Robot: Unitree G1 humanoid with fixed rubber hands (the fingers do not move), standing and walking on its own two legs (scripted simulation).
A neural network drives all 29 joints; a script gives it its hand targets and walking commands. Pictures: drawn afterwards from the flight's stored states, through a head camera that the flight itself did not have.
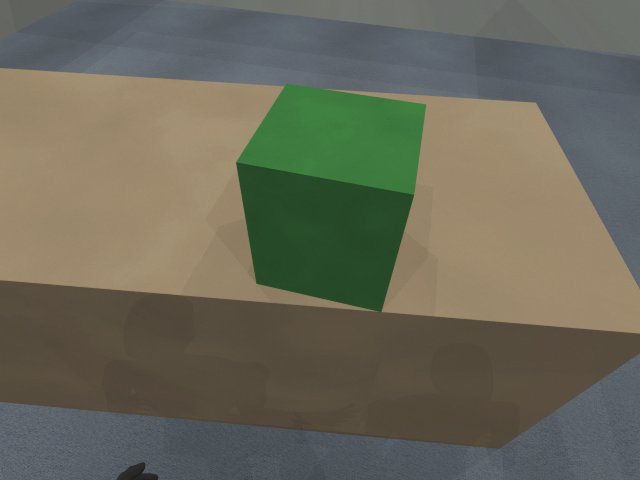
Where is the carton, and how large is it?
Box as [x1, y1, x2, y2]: [236, 84, 425, 311]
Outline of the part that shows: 286,84 236,161 256,283 381,311 413,197 425,104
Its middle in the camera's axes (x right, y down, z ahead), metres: +0.02 -0.06 +0.60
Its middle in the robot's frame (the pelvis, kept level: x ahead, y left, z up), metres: +0.52 +0.00 +0.06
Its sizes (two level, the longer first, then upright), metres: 0.210 0.200 0.250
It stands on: a pedestal, 0.69 m high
